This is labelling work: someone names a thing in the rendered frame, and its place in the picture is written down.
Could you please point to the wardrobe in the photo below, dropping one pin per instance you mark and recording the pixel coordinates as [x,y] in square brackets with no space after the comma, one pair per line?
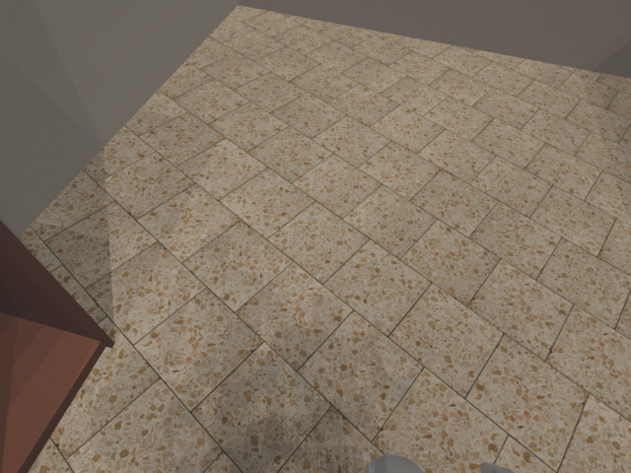
[48,347]

